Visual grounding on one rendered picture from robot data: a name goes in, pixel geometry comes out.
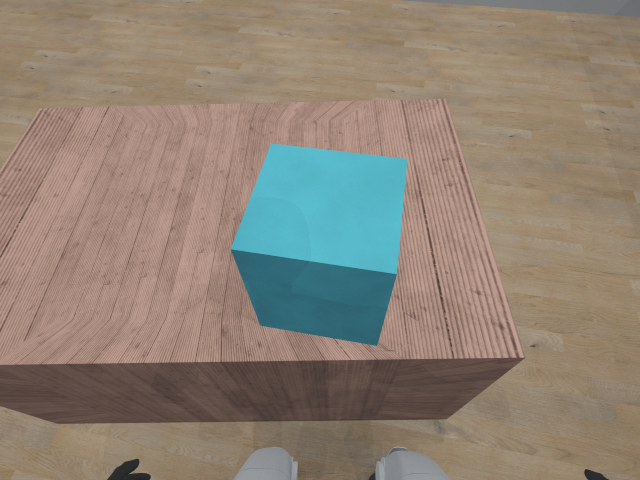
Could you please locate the robot left thigh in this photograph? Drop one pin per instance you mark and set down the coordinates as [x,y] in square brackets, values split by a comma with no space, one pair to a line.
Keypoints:
[269,464]

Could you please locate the carton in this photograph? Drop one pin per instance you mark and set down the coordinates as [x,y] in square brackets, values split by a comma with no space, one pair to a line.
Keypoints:
[318,245]

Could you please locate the pedestal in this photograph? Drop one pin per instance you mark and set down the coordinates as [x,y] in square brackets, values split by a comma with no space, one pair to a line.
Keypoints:
[121,301]

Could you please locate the left robot hand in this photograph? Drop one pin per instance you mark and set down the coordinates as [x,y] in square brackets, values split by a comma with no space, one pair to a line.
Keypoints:
[122,472]

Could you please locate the robot thigh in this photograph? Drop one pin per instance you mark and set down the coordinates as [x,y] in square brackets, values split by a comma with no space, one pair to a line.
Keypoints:
[269,464]
[408,465]

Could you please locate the robot right thigh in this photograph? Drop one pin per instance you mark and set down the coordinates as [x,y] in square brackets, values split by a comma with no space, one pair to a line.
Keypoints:
[408,465]

